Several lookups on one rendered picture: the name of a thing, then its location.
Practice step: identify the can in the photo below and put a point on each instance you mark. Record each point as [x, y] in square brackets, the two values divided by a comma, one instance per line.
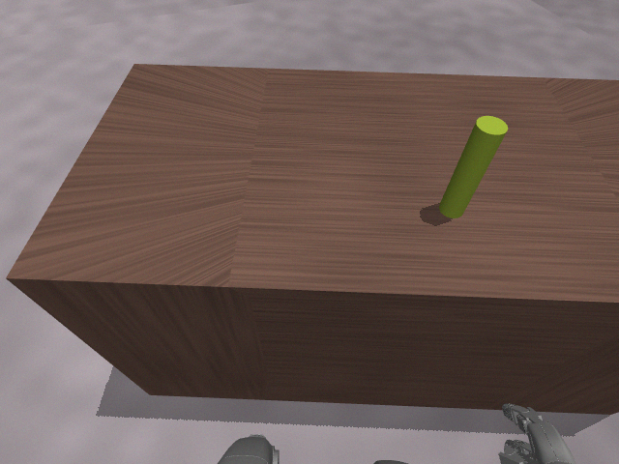
[479, 151]

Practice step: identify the right robot hand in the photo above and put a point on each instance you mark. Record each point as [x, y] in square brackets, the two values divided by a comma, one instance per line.
[546, 444]

